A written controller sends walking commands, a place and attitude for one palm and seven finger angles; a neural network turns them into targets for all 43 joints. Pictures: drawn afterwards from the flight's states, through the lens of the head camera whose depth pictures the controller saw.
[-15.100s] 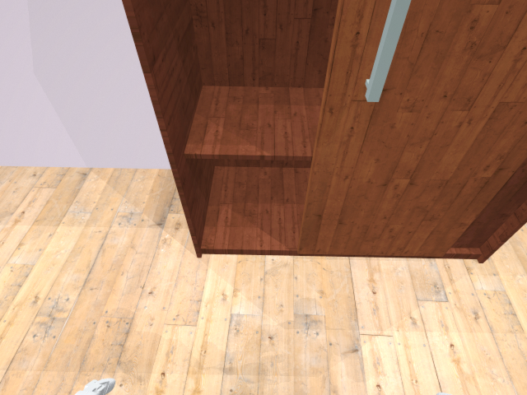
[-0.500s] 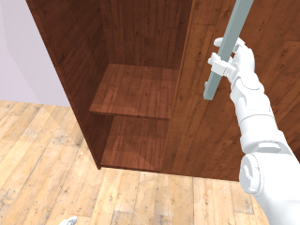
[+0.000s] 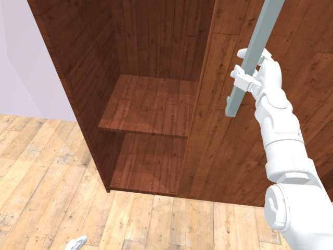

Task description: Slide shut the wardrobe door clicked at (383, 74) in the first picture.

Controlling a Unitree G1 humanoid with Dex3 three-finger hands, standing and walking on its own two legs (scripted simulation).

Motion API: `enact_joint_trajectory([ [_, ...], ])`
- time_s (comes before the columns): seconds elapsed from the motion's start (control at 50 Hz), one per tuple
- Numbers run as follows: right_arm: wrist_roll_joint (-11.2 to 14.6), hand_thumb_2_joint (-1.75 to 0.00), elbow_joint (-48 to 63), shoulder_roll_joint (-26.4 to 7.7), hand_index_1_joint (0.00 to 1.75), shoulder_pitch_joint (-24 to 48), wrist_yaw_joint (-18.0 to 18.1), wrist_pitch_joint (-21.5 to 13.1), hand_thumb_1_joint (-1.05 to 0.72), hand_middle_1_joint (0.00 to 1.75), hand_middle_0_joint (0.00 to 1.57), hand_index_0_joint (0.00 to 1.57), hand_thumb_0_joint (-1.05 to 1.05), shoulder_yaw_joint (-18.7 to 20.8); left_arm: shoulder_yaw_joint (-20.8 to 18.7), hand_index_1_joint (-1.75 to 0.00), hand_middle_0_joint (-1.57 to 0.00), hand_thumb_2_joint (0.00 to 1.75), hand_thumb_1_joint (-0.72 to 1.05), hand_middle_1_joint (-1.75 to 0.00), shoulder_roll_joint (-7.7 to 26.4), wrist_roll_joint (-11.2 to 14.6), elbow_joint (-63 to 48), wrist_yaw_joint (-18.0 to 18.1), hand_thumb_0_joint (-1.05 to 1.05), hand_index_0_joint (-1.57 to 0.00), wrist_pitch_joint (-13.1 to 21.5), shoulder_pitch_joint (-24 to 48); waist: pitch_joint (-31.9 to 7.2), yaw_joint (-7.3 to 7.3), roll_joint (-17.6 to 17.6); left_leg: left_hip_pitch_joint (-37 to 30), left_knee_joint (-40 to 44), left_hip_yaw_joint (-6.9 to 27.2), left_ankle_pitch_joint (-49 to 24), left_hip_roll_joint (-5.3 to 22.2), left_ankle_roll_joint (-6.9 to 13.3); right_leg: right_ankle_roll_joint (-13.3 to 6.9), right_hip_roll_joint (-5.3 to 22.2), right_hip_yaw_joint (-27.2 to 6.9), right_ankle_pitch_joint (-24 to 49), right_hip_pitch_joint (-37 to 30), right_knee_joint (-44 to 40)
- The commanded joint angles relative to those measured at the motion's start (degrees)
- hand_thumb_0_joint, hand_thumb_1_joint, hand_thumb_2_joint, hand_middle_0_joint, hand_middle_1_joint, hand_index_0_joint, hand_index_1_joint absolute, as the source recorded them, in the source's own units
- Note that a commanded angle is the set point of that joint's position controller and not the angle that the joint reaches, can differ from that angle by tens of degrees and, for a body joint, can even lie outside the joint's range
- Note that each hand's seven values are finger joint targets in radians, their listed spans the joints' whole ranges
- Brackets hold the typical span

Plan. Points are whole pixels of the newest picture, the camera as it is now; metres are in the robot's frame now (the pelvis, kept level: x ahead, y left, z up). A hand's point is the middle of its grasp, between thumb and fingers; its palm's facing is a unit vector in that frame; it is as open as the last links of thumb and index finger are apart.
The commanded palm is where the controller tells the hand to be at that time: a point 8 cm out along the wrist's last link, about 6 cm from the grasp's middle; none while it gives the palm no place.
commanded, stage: grip the handle and tug to test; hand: right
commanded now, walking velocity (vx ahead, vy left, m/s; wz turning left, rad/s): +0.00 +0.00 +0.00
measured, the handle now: (246, 62) +0.52 -0.14 +0.22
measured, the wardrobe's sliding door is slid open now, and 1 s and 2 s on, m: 0.42 0.41 0.38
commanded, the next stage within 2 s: tug the door sideways, standing still in 0.06 s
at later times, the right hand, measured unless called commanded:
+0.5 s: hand (238, 76) +0.46 -0.11 +0.21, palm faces +0.08 +1.00 -0.02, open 6.1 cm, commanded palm +0.44 -0.13 +0.21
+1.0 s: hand (235, 77) +0.46 -0.10 +0.21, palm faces +0.10 +0.99 -0.06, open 6.2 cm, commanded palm +0.44 -0.10 +0.21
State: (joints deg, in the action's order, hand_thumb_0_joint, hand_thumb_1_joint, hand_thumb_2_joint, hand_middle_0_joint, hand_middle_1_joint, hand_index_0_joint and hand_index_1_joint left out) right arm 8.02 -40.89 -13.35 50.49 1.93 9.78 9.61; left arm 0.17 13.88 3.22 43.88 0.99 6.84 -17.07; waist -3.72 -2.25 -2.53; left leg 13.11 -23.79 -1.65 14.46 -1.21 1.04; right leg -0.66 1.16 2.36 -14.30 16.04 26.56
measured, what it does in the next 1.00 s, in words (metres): stands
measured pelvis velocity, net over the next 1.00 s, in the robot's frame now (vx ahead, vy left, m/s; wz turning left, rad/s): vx -0.01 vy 0.00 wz -0.06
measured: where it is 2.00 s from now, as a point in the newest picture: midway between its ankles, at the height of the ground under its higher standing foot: outside the picture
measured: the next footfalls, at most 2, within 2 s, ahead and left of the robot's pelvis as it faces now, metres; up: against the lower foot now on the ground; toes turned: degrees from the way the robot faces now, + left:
left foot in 1.92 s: +0.14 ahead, +0.24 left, +0.00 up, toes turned -6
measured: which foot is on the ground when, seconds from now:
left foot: down 0.00-1.00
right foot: down 0.00-1.00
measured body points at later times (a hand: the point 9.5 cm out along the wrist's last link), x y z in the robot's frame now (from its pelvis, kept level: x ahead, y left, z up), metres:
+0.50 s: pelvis +0.02 +0.00 +0.00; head +0.02 +0.02 +0.45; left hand +0.17 +0.24 -0.11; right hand +0.45 -0.16 +0.22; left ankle -0.03 +0.11 -0.74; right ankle -0.01 -0.11 -0.74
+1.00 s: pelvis -0.01 +0.00 +0.00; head +0.01 +0.01 +0.45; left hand +0.10 +0.24 -0.13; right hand +0.45 -0.16 +0.22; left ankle -0.03 +0.11 -0.74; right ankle -0.01 -0.11 -0.74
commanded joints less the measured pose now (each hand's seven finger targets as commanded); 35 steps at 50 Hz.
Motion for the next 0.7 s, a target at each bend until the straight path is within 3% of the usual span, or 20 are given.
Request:
enact_joint_trajectory([
  [0.0, 1.66, -0.90, 22.01, -3.35, 1.40, 22.69, -3.71, -2.04, -0.90, 1.40, 0.45, 0.45, 0.00, -1.18, -2.29, -0.30, -0.20, 0.90, 0.90, -0.30, 7.24, 0.05, -8.60, 0.45, 0.00, -0.20, 2.11, 4.74, -23.48, 1.38, 1.83, -6.39, -0.29, -0.07, -31.63, -2.01, 0.46, -0.83, -1.30, -2.18, 31.58, -16.79, 0.98],
  [0.04, 1.90, -0.90, 25.39, -0.78, 1.40, 20.01, -4.01, -0.61, -0.90, 1.40, 0.45, 0.45, 0.00, -3.11, -2.21, -0.30, -0.20, 0.90, 0.90, -0.30, 6.83, 0.20, -9.36, 0.35, 0.00, -0.20, 1.83, 5.99, -22.86, 1.52, 2.39, -6.54, -0.09, -0.11, -33.52, -2.06, 0.30, -0.80, -1.16, -1.96, 34.40, -17.88, 1.16],
  [0.08, 1.66, -0.90, 27.34, -2.44, 1.40, 17.98, -3.65, 0.86, -0.90, 1.40, 0.45, 0.45, 0.00, -1.85, -2.27, -0.30, -0.20, 0.90, 0.90, -0.30, 7.15, 0.06, -9.41, 0.41, 0.00, -0.20, 1.17, 6.48, -22.57, 2.07, 2.98, -7.73, -0.16, -0.06, -35.37, -2.01, 0.27, -0.82, -1.11, -1.65, 36.45, -17.63, 1.28],
  [0.14, 1.89, -0.90, 31.67, -1.69, 1.40, 14.51, -3.55, 3.16, -0.90, 1.40, 0.45, 0.45, 0.00, -1.48, -2.29, -0.30, -0.20, 0.90, 0.90, -0.30, 6.60, 0.05, -10.24, 0.59, 0.00, -0.20, 0.57, 7.72, -23.74, 2.74, 3.00, -8.99, -0.47, -0.13, -38.32, -1.80, 0.07, -0.70, -0.91, -1.47, 40.22, -18.91, 1.32],
  [0.18, 0.98, -0.90, 28.62, -9.27, 1.40, 18.73, -2.94, 4.65, -0.90, 1.40, 0.45, 0.45, 0.00, 3.38, -2.09, -0.30, -0.20, 0.90, 0.90, -0.30, 7.80, -0.42, -8.94, 1.41, 0.00, -0.20, -0.75, 7.29, -21.48, 2.25, 4.60, -9.57, -0.19, 0.26, -38.77, -1.73, 0.07, -1.08, -1.30, -1.06, 36.67, -16.56, 1.03],
  [0.24, 0.60, -0.90, 25.14, -4.16, 1.40, 25.56, -2.28, 6.28, -0.90, 1.40, 0.45, 0.45, 0.00, -0.65, -1.88, -0.30, -0.20, 0.90, 0.90, -0.30, 6.86, -0.38, -8.24, 2.09, 0.00, -0.20, -1.60, 6.82, -17.92, -0.84, 3.80, -5.73, 0.34, 0.02, -36.03, -1.76, -0.17, -1.20, -1.29, -1.54, 34.24, -16.31, 1.27],
  [0.28, 0.32, -0.90, 24.39, -2.79, 1.40, 25.25, -1.44, 6.94, -0.90, 1.40, 0.45, 0.45, 0.00, -1.22, -1.87, -0.30, -0.20, 0.90, 0.90, -0.30, 6.76, -0.59, -7.96, 2.00, 0.00, -0.20, -1.94, 6.87, -18.07, -0.44, 1.77, -4.62, 0.13, 0.16, -35.86, -1.75, 0.03, -1.05, -1.36, -1.65, 36.19, -17.31, 2.09],
  [0.32, 0.35, -0.90, 25.46, -0.56, 1.40, 27.83, -0.65, 6.59, -0.90, 1.40, 0.45, 0.45, 0.00, -2.44, -1.90, -0.30, -0.20, 0.90, 0.90, -0.30, 6.27, -0.91, -7.70, 1.89, 0.00, -0.20, -1.90, 6.49, -21.46, -0.88, 0.70, -4.70, -0.70, 0.01, -37.39, -1.47, 0.02, -0.67, -1.33, -2.45, 40.42, -19.51, 2.81],
  [0.36, 0.24, -0.90, 24.78, 1.84, 1.40, 28.66, -0.35, 6.12, -0.90, 1.40, 0.45, 0.45, 0.00, -4.27, -2.05, -0.30, -0.20, 0.90, 0.90, -0.30, 6.06, -0.84, -7.32, 1.65, 0.00, -0.20, -1.94, 6.17, -22.08, -1.45, 0.40, -3.14, -0.85, -0.15, -36.59, -1.54, -0.04, -0.24, -1.07, -3.06, 42.09, -21.05, 3.44],
  [0.46, 0.21, -0.90, 22.18, 6.51, 1.40, 31.61, -0.23, 3.50, -0.90, 1.40, 0.45, 0.45, 0.00, -8.21, -2.07, -0.30, -0.20, 0.90, 0.90, -0.30, 5.85, -0.92, -6.93, 1.26, 0.00, -0.20, -1.33, 6.53, -21.74, -2.61, 2.92, -1.73, -0.63, -0.50, -31.90, -1.68, 0.02, -0.25, -1.20, -3.73, 35.35, -20.64, 2.70],
  [0.52, 0.21, -0.90, 20.99, 8.43, 1.40, 33.98, -0.30, 1.98, -0.90, 1.40, 0.45, 0.45, 0.00, -10.16, -2.01, -0.30, -0.20, 0.90, 0.90, -0.30, 5.80, -0.86, -6.53, 1.04, 0.00, -0.20, -0.79, 6.42, -22.06, -2.86, 0.98, -0.15, -0.74, -0.46, -30.28, -1.73, 0.21, -0.19, -1.21, -4.23, 34.97, -21.55, 3.02],
  [0.64, 0.81, -0.90, 18.23, 12.31, 1.40, 38.04, -0.18, -0.33, -0.90, 1.40, 0.45, 0.45, 0.00, -13.49, -1.95, -0.30, -0.20, 0.90, 0.90, -0.30, 5.82, -0.83, -5.19, 0.51, 0.00, -0.20, 1.02, 5.45, -21.21, -4.03, 1.88, 2.44, -0.26, -0.88, -25.66, -2.16, 0.27, 0.14, -1.16, -5.44, 30.19, -21.26, 2.59],
  [0.68, 0.68, -0.90, 18.52, 12.64, 1.40, 39.28, 0.17, -1.24, -0.90, 1.40, 0.45, 0.45, 0.00, -14.12, -2.12, -0.30, -0.20, 0.90, 0.90, -0.30, 6.05, -0.88, -4.83, 0.30, 0.00, -0.20, 1.71, 5.23, -22.05, -3.87, 0.52, 3.04, -0.26, -0.72, -24.71, -2.24, 0.38, 0.22, -1.17, -5.51, 29.89, -21.68, 2.80],
])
